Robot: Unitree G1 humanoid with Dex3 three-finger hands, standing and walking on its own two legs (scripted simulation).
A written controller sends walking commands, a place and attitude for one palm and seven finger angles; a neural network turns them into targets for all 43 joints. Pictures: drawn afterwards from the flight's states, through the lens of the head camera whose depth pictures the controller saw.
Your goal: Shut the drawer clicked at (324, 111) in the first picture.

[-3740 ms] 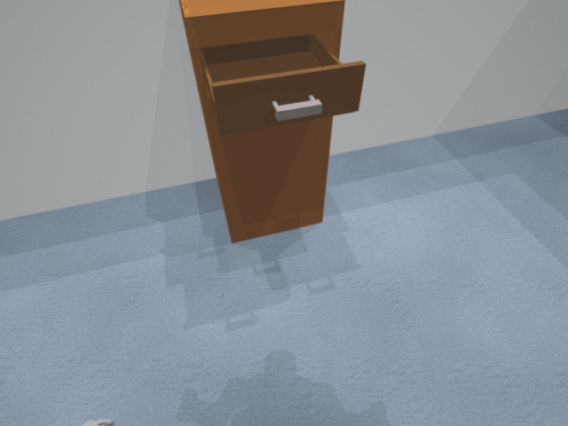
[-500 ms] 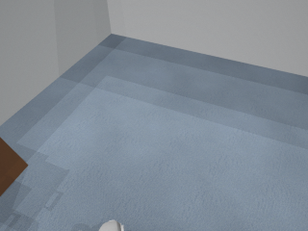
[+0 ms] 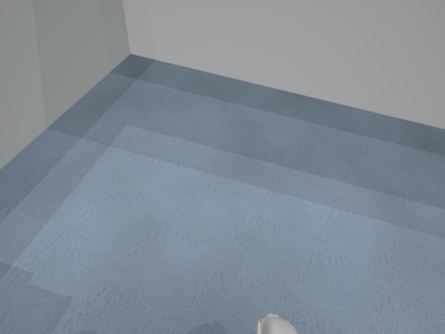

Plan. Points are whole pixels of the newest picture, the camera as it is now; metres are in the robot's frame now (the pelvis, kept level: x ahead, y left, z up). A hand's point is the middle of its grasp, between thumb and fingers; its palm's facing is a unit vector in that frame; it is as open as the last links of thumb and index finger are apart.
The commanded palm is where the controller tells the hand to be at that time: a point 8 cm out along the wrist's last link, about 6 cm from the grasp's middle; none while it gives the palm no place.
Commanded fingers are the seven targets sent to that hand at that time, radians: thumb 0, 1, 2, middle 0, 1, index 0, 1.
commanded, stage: walk to a spot facing it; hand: left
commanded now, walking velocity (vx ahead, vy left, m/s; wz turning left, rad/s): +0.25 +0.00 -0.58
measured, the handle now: out of the picture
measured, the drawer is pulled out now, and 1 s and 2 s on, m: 0.22 0.22 0.22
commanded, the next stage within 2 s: turn to face it in 0.06 s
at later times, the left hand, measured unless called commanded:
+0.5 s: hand (177, 265) +0.30 +0.12 -0.18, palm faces +0.02 -0.99 -0.15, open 7.2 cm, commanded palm none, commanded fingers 0.00 0.90 0.90 -0.20 -0.30 -0.20 -0.30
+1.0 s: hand (125, 298) +0.21 +0.21 -0.17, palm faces +0.33 -0.90 -0.29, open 7.4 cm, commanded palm none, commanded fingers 0.00 0.90 0.90 -0.20 -0.30 -0.20 -0.30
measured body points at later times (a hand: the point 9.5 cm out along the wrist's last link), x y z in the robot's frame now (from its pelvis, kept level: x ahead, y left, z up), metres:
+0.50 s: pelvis +0.16 -0.04 -0.02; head +0.18 -0.03 +0.43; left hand +0.30 +0.17 -0.16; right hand +0.17 -0.26 -0.18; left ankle +0.18 +0.09 -0.70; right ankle +0.21 -0.14 -0.75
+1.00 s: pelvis +0.20 -0.03 -0.01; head +0.23 -0.02 +0.44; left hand +0.19 +0.26 -0.15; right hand +0.33 -0.25 -0.16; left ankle +0.22 +0.09 -0.75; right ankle +0.22 -0.17 -0.71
